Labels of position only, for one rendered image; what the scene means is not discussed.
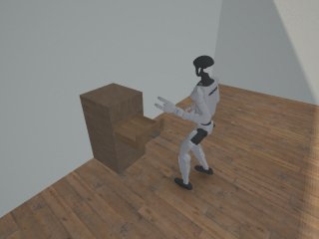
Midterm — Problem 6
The cabinet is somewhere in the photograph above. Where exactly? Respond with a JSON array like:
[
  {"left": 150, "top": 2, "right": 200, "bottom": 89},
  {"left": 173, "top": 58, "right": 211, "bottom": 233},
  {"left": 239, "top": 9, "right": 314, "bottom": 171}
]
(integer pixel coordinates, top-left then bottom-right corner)
[{"left": 80, "top": 83, "right": 146, "bottom": 175}]

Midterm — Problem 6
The robot left hand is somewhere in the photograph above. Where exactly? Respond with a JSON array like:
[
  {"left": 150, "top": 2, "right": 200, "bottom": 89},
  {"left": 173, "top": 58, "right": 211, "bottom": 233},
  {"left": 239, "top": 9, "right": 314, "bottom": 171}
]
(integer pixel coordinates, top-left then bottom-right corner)
[{"left": 155, "top": 96, "right": 176, "bottom": 114}]

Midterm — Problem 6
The robot left upper arm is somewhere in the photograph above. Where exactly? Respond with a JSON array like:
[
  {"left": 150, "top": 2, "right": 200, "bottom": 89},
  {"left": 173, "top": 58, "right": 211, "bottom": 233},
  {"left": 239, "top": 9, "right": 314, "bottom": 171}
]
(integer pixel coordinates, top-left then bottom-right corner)
[{"left": 190, "top": 87, "right": 211, "bottom": 124}]

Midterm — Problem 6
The robot right upper arm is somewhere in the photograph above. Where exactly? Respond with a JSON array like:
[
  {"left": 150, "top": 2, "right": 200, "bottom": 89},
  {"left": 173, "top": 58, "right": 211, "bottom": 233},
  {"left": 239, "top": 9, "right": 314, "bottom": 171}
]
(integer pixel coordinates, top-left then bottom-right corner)
[{"left": 210, "top": 77, "right": 220, "bottom": 103}]

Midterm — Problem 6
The left robot forearm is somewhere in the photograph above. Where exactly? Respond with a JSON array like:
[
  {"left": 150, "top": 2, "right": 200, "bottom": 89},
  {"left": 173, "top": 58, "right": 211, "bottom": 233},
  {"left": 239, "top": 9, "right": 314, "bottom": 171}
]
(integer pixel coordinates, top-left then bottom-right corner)
[{"left": 173, "top": 107, "right": 209, "bottom": 124}]

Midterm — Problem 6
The drawer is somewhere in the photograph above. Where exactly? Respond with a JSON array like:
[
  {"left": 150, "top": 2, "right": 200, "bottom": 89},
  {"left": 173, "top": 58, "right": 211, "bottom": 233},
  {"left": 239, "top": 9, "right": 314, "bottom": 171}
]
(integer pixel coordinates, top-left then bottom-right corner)
[{"left": 114, "top": 113, "right": 164, "bottom": 149}]

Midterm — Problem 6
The humanoid robot torso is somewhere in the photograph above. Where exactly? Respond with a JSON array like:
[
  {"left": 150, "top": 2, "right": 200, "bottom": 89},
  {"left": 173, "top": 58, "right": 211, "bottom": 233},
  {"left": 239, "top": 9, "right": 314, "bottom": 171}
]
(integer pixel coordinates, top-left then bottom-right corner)
[{"left": 193, "top": 80, "right": 217, "bottom": 137}]

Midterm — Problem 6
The robot right hand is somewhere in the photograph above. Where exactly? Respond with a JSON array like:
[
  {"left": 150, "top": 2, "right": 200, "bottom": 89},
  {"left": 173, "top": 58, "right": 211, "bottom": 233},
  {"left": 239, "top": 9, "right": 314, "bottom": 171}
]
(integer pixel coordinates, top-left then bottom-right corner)
[{"left": 184, "top": 105, "right": 195, "bottom": 114}]

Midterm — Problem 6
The handle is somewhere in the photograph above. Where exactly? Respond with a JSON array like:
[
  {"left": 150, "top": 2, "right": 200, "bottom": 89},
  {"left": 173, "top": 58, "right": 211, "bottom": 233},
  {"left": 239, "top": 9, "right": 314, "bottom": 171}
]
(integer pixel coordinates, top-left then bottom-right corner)
[{"left": 149, "top": 130, "right": 160, "bottom": 139}]

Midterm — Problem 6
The robot left thigh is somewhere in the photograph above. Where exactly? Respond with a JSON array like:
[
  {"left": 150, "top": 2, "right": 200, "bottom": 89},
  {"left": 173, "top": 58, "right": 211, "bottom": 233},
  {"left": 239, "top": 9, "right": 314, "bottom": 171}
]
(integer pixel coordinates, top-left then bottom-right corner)
[{"left": 178, "top": 130, "right": 205, "bottom": 163}]

